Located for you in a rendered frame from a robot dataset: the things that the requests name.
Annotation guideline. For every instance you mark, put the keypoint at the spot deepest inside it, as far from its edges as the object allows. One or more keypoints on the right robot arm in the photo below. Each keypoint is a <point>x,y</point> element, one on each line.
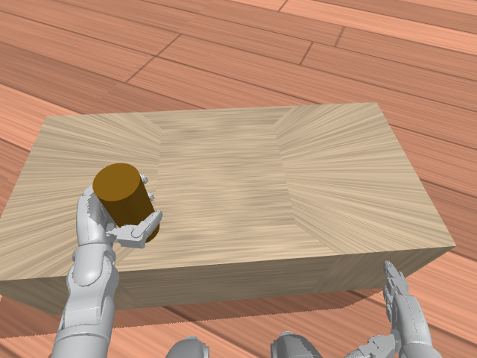
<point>417,350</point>

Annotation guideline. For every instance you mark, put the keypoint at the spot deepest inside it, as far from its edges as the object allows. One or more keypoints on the left robot arm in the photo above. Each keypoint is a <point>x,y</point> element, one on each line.
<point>87,321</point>

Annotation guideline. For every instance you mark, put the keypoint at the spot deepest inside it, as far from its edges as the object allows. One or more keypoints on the left robot hand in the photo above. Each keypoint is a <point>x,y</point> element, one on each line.
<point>94,223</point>

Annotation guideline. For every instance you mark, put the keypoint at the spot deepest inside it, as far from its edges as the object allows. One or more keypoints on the can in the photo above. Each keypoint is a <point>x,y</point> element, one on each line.
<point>120,189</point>

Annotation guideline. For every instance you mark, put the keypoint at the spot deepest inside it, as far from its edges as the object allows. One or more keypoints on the right robot hand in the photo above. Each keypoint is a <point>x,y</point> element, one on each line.
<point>409,324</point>

